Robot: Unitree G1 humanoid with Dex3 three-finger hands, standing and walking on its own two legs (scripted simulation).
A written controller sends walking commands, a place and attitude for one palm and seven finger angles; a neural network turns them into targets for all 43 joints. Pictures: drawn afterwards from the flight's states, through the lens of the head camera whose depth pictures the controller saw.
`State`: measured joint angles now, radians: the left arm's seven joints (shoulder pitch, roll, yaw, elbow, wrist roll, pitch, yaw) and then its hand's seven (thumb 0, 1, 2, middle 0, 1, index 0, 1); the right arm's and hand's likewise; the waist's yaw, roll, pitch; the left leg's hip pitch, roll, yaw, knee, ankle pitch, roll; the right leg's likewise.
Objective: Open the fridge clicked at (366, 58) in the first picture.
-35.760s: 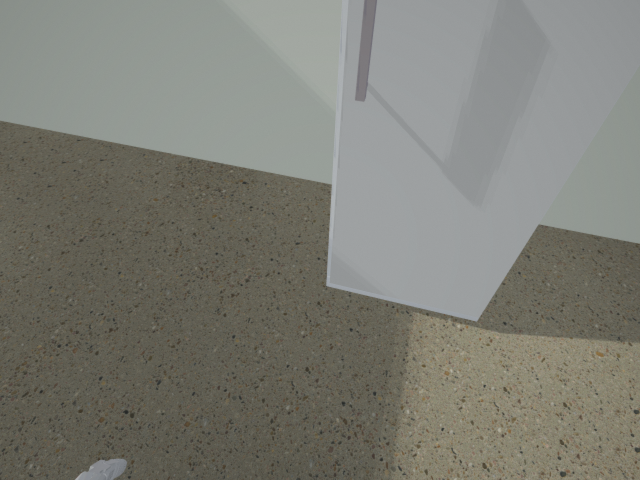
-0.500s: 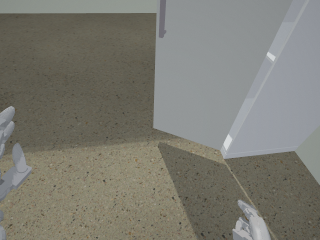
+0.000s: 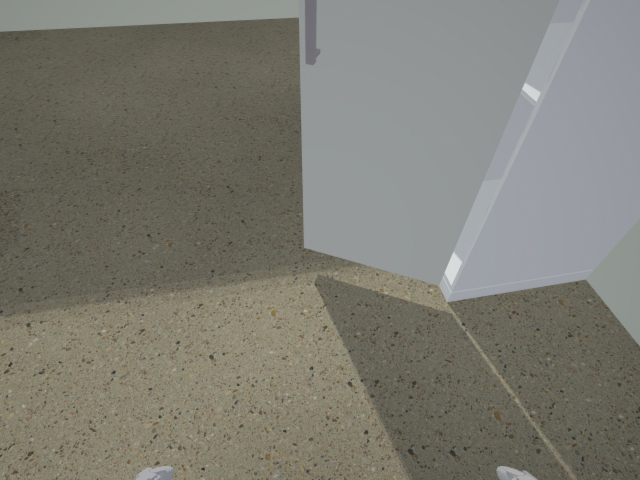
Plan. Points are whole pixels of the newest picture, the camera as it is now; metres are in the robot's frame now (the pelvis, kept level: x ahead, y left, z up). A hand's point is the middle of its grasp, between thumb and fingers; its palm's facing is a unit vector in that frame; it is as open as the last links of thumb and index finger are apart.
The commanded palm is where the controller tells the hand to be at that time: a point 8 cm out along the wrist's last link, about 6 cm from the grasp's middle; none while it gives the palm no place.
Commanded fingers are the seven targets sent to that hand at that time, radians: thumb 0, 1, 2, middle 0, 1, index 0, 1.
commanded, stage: let the arm hang, fingers relaxed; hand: left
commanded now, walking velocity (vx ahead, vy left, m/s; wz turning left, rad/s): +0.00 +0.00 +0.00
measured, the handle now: out of the picture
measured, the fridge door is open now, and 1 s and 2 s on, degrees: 60 60 60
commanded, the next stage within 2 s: look to check the result in 0.84 s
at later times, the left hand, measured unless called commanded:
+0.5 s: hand out of the picture +0.07 +0.26 -0.14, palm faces -0.07 -0.92 -0.39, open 7.4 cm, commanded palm none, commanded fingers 0.00 0.90 0.90 -0.20 -0.30 -0.20 -0.30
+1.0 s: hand out of the picture +0.14 +0.22 -0.14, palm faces -0.10 -0.94 -0.33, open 7.4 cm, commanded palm none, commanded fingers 0.00 0.90 0.90 -0.20 -0.30 -0.20 -0.30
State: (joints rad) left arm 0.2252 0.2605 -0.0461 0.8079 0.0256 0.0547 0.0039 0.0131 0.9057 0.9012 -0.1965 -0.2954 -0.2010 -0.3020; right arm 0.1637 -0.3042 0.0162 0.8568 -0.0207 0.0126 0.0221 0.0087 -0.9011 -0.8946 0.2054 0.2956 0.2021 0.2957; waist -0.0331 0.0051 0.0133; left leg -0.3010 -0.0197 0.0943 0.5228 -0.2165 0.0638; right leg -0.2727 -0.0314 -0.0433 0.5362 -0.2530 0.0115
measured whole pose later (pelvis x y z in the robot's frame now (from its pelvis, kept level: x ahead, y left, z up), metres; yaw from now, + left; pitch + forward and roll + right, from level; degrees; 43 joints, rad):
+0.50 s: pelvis +0.01 -0.01 +0.01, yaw -1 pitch -1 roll +0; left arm 0.13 0.38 0.00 1.15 0.02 -0.01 0.00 0.01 0.91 0.90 -0.20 -0.30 -0.20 -0.30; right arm 0.14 -0.32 -0.01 1.12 -0.01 0.00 0.00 0.01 -0.90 -0.89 0.20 0.30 0.20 0.30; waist -0.01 0.02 0.06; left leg -0.20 -0.01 0.10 0.36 -0.15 0.05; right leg -0.16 -0.01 -0.04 0.35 -0.17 0.00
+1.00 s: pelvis +0.04 -0.02 +0.02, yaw -1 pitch -1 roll +0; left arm 0.08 0.33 -0.02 1.13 0.02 -0.02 0.00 0.01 0.90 0.90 -0.20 -0.30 -0.21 -0.30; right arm 0.11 -0.35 0.00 1.14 -0.01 -0.01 0.00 0.01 -0.90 -0.89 0.20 0.30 0.20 0.30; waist -0.03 0.00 0.05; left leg -0.12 -0.01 0.10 0.28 -0.16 0.03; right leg -0.09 0.00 -0.03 0.29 -0.19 -0.01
